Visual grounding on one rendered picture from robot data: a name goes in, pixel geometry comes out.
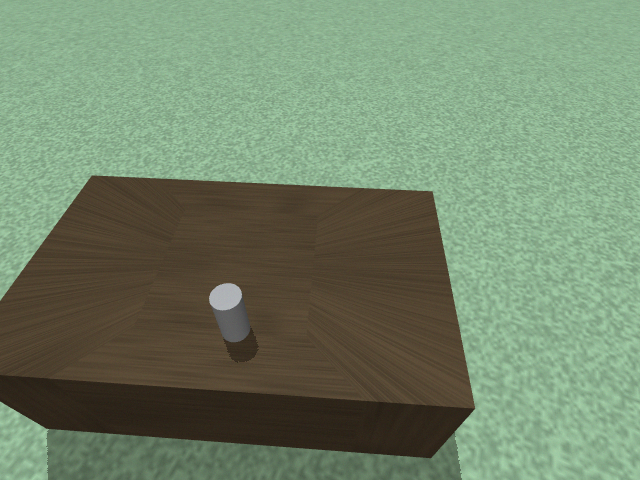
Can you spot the can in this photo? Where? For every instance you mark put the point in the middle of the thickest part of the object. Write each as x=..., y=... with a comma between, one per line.
x=230, y=312

